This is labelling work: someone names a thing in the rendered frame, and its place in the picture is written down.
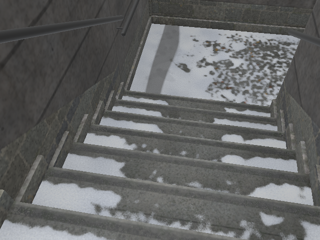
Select stairs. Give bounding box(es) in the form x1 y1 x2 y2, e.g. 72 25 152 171
0 90 320 240

